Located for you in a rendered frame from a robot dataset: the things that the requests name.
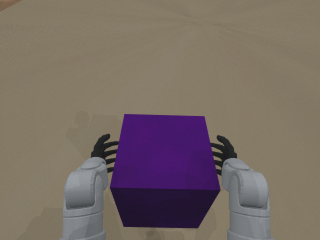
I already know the robot left forearm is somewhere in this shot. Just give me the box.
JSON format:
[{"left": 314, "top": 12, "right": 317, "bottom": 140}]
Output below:
[{"left": 59, "top": 157, "right": 109, "bottom": 240}]

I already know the robot left hand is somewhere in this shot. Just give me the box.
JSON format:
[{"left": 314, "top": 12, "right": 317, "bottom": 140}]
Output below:
[{"left": 91, "top": 133, "right": 119, "bottom": 173}]

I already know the carton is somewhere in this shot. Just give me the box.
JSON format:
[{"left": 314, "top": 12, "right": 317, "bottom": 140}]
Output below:
[{"left": 110, "top": 114, "right": 221, "bottom": 229}]

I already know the robot right forearm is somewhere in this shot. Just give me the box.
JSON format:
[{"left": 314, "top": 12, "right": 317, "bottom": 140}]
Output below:
[{"left": 221, "top": 158, "right": 275, "bottom": 240}]

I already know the robot right hand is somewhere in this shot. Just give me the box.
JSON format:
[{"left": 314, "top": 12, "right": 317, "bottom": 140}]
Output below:
[{"left": 210, "top": 135, "right": 237, "bottom": 176}]

